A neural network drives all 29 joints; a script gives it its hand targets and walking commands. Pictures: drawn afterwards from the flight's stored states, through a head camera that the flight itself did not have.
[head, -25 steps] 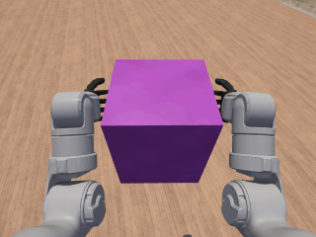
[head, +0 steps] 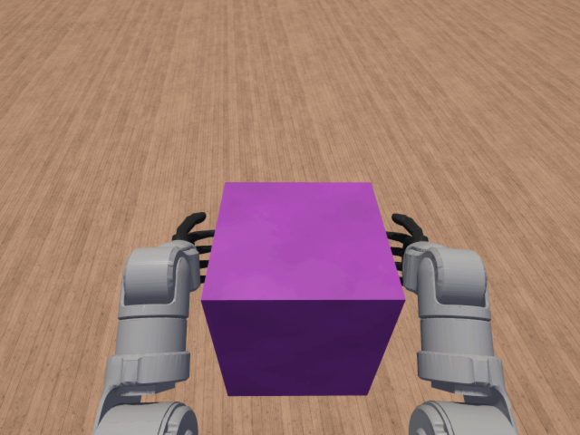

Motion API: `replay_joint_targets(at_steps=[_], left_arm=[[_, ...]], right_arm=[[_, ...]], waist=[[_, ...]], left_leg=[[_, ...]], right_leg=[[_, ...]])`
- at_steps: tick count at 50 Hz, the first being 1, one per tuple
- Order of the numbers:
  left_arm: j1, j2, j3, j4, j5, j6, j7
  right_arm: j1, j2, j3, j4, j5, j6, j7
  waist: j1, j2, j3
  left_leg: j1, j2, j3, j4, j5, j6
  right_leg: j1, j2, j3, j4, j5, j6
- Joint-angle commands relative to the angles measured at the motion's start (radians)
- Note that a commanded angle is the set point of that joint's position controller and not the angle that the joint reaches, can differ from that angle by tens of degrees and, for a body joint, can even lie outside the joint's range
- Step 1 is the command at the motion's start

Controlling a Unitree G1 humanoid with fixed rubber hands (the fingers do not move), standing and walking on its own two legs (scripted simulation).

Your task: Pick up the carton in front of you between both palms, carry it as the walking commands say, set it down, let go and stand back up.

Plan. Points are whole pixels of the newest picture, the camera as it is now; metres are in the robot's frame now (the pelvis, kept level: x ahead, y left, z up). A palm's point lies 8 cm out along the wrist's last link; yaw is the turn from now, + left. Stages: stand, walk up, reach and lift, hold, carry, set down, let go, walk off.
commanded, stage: carry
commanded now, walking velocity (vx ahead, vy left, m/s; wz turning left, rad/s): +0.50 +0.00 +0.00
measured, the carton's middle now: (298, 291) +0.35 +0.00 +0.01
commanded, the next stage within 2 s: none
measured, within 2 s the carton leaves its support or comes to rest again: neither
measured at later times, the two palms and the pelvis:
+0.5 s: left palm (220, 143) +0.60 +0.14 +0.09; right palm (390, 152) +0.58 -0.16 +0.09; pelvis +0.33 +0.01 -0.01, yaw -3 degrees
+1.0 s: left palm (243, 68) +0.90 +0.13 +0.09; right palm (370, 71) +0.89 -0.17 +0.09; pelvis +0.64 -0.01 -0.01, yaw -1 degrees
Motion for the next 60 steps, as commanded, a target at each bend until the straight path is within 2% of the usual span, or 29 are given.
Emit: replay_joint_targets(at_steps=[1, 4, 6, 7, 8, 9, 11, 12, 15, 18, 23, 25, 27, 28, 29, 30, 31, 33, 34, 36, 39, 49, 52, 53, 54, 55, 56, 58, 60], left_arm=[[-0.62, -1.129, -0.668, -0.173, -0.428, -0.029, -0.254], [-0.479, -1.101, -0.724, -0.263, -0.401, -0.033, -0.257], [-0.367, -1.07, -0.756, -0.307, -0.387, -0.027, -0.26], [-0.324, -1.043, -0.769, -0.328, -0.384, -0.022, -0.267], [-0.31, -1.071, -0.793, -0.351, -0.403, -0.01, -0.278], [-0.286, -1.063, -0.809, -0.361, -0.403, -0.011, -0.288], [-0.232, -1.072, -0.834, -0.38, -0.408, -0.027, -0.299], [-0.206, -1.068, -0.839, -0.4, -0.408, -0.033, -0.297], [-0.165, -1.062, -0.872, -0.491, -0.413, -0.035, -0.285], [-0.081, -1.009, -0.863, -0.503, -0.388, -0.023, -0.271], [-0.024, -0.931, -0.834, -0.454, -0.366, 0.014, -0.273], [-0.023, -0.915, -0.821, -0.426, -0.363, 0.024, -0.278], [-0.004, -0.906, -0.802, -0.389, -0.36, 0.029, -0.282], [0.0, -0.905, -0.79, -0.371, -0.356, 0.029, -0.283], [-0.004, -0.892, -0.773, -0.338, -0.34, 0.024, -0.284], [-0.006, -0.914, -0.773, -0.318, -0.35, 0.016, -0.285], [-0.026, -0.947, -0.786, -0.35, -0.365, 0.011, -0.287], [-0.08, -1.023, -0.815, -0.39, -0.393, -0.009, -0.295], [-0.103, -1.052, -0.829, -0.408, -0.404, -0.019, -0.299], [-0.1, -1.073, -0.849, -0.422, -0.418, -0.038, -0.308], [-0.056, -1.053, -0.863, -0.435, -0.429, -0.05, -0.317], [0.019, -0.905, -0.835, -0.488, -0.392, -0.005, -0.29], [0.004, -0.879, -0.828, -0.478, -0.382, 0.017, -0.281], [-0.004, -0.865, -0.827, -0.475, -0.378, 0.024, -0.279], [-0.045, -0.877, -0.841, -0.498, -0.391, 0.038, -0.278], [-0.067, -0.883, -0.844, -0.5, -0.398, 0.041, -0.282], [-0.072, -0.922, -0.853, -0.477, -0.4, 0.034, -0.285], [-0.082, -0.982, -0.855, -0.476, -0.407, 0.01, -0.29], [-0.087, -1.023, -0.872, -0.484, -0.403, -0.01, -0.286]], right_arm=[[-0.587, 1.216, 0.671, -0.177, 0.411, -0.047, 0.209], [-0.476, 1.181, 0.723, -0.282, 0.398, -0.049, 0.22], [-0.343, 1.146, 0.734, -0.311, 0.37, -0.045, 0.231], [-0.261, 1.119, 0.729, -0.323, 0.347, -0.042, 0.237], [-0.214, 1.074, 0.724, -0.321, 0.306, -0.048, 0.238], [-0.155, 1.08, 0.729, -0.335, 0.302, -0.047, 0.241], [-0.13, 1.086, 0.762, -0.421, 0.316, -0.049, 0.251], [-0.134, 1.126, 0.781, -0.449, 0.335, -0.051, 0.259], [-0.092, 1.103, 0.8, -0.512, 0.369, -0.049, 0.276], [-0.033, 1.04, 0.808, -0.526, 0.39, -0.028, 0.287], [0.012, 0.955, 0.793, -0.483, 0.371, 0.002, 0.289], [-0.001, 0.941, 0.792, -0.465, 0.365, 0.011, 0.289], [-0.017, 0.936, 0.796, -0.449, 0.363, 0.018, 0.289], [-0.023, 0.926, 0.794, -0.443, 0.361, 0.022, 0.288], [-0.06, 0.931, 0.803, -0.453, 0.373, 0.031, 0.287], [-0.095, 0.944, 0.814, -0.457, 0.379, 0.032, 0.289], [-0.102, 0.983, 0.822, -0.437, 0.386, 0.023, 0.292], [-0.1, 1.05, 0.818, -0.437, 0.396, -0.004, 0.297], [-0.093, 1.072, 0.82, -0.438, 0.392, -0.016, 0.296], [-0.067, 1.087, 0.829, -0.446, 0.375, -0.039, 0.287], [-0.002, 1.1, 0.833, -0.453, 0.35, -0.061, 0.273], [0.023, 0.952, 0.827, -0.547, 0.365, -0.008, 0.264], [0.033, 0.923, 0.804, -0.516, 0.364, 0.014, 0.27], [0.041, 0.914, 0.791, -0.498, 0.361, 0.018, 0.273], [0.038, 0.903, 0.772, -0.468, 0.344, 0.014, 0.276], [0.05, 0.937, 0.767, -0.45, 0.352, 0.01, 0.278], [0.032, 0.963, 0.774, -0.471, 0.367, 0.006, 0.279], [-0.012, 1.041, 0.798, -0.496, 0.385, -0.01, 0.285], [-0.045, 1.077, 0.816, -0.517, 0.399, -0.028, 0.291]], waist=[[0.023, -0.177, -0.396], [0.023, -0.179, -0.386], [-0.002, -0.118, -0.466], [-0.024, -0.007, -0.535], [-0.034, 0.26, -0.58], [-0.035, 0.283, -0.518], [-0.032, 0.086, -0.45], [-0.026, 0.038, -0.411], [-0.017, 0.126, -0.361], [-0.018, 0.15, -0.294], [-0.029, 0.151, -0.185], [-0.027, 0.146, -0.149], [-0.007, 0.095, -0.179], [0.008, 0.035, -0.238], [0.023, -0.206, -0.307], [0.027, -0.372, -0.321], [0.018, -0.266, -0.318], [0.011, -0.084, -0.323], [0.004, -0.057, -0.315], [0.001, -0.101, -0.312], [0.003, -0.122, -0.282], [0.017, -0.156, -0.151], [-0.008, -0.113, -0.213], [-0.027, -0.05, -0.286], [-0.04, 0.196, -0.378], [-0.038, 0.331, -0.367], [-0.031, 0.245, -0.354], [-0.024, 0.059, -0.343], [-0.013, 0.076, -0.331]], left_leg=[[0.055, -0.043, 0.079, -0.141, 0.118, 0.003], [0.189, -0.063, 0.13, -0.284, 0.172, 0.015], [0.575, -0.024, 0.123, -0.319, 0.194, 0.056], [0.784, 0.163, -0.103, -0.281, 0.192, 0.099], [1.027, 0.345, -0.45, -0.277, 0.236, 0.254], [1.044, 0.367, -0.519, -0.318, 0.332, 0.291], [0.938, 0.333, -0.364, -0.311, 0.416, 0.239], [0.841, 0.316, -0.296, -0.355, 0.353, 0.196], [0.684, 0.258, -0.153, -0.438, 0.221, 0.166], [0.617, 0.217, -0.054, -0.469, 0.186, 0.155], [0.565, 0.198, 0.022, -0.463, 0.224, 0.12], [0.551, 0.198, 0.038, -0.424, 0.198, 0.109], [0.476, 0.146, 0.111, -0.225, 0.286, 0.081], [0.357, 0.117, 0.147, -0.043, 0.258, 0.049], [0.121, 0.018, 0.143, 0.271, 0.076, -0.016], [-0.081, -0.06, 0.068, 0.471, -0.265, -0.02], [-0.127, -0.005, -0.031, 0.59, -0.28, 0.013], [-0.112, 0.078, -0.072, 0.584, -0.181, 0.045], [-0.075, 0.103, -0.082, 0.51, -0.116, 0.043], [-0.031, 0.09, -0.045, 0.406, -0.05, 0.035], [-0.047, 0.087, -0.001, 0.226, 0.01, 0.009], [0.025, 0.032, 0.116, -0.163, 0.179, 0.034], [0.339, -0.047, 0.218, -0.237, 0.08, 0.053], [0.569, 0.019, 0.126, -0.228, 0.027, 0.064], [0.803, 0.28, -0.33, -0.314, -0.096, 0.194], [0.88, 0.367, -0.564, -0.432, 0.01, 0.263], [0.859, 0.369, -0.489, -0.409, 0.114, 0.257], [0.723, 0.326, -0.318, -0.391, 0.183, 0.194], [0.607, 0.284, -0.191, -0.448, 0.078, 0.146]], right_leg=[[0.343, -0.194, 0.087, -0.009, 0.55, -0.07], [0.348, -0.172, 0.036, 0.084, 0.656, -0.042], [0.143, -0.14, -0.03, 0.306, 0.605, 0.016], [-0.038, -0.12, -0.046, 0.521, 0.307, 0.045], [-0.391, -0.011, -0.02, 0.734, -0.014, 0.074], [-0.58, 0.023, 0.029, 0.874, -0.288, 0.065], [-0.621, -0.057, 0.084, 0.893, -0.234, 0.043], [-0.578, -0.089, 0.092, 0.808, -0.171, 0.043], [-0.463, -0.079, 0.038, 0.6, -0.108, 0.064], [-0.42, -0.075, -0.02, 0.401, 0.013, 0.072], [-0.332, -0.054, -0.091, 0.231, 0.179, 0.053], [-0.273, -0.052, -0.112, 0.193, 0.17, 0.042], [-0.052, 0.007, -0.184, 0.159, 0.061, 0.026], [0.148, -0.043, -0.112, 0.164, 0.001, 0.018], [0.316, -0.294, 0.343, 0.032, -0.202, -0.089], [0.402, -0.416, 0.633, -0.091, -0.123, -0.179], [0.373, -0.421, 0.575, -0.078, -0.013, -0.183], [0.253, -0.369, 0.403, -0.063, 0.029, -0.134], [0.184, -0.344, 0.326, -0.09, -0.006, -0.102], [0.133, -0.309, 0.217, -0.13, -0.068, -0.078], [0.136, -0.299, 0.143, -0.182, -0.069, -0.096], [0.252, -0.241, -0.028, -0.096, 0.279, -0.057], [0.171, -0.184, -0.125, 0.183, 0.462, -0.009], [0.021, -0.159, -0.143, 0.374, 0.367, 0.022], [-0.267, -0.056, -0.121, 0.696, 0.158, 0.081], [-0.499, 0.031, -0.047, 0.875, -0.25, 0.084], [-0.561, -0.03, 0.051, 0.984, -0.266, 0.053], [-0.53, -0.111, 0.099, 0.943, -0.159, 0.02], [-0.456, -0.125, 0.081, 0.82, -0.058, 0.025]])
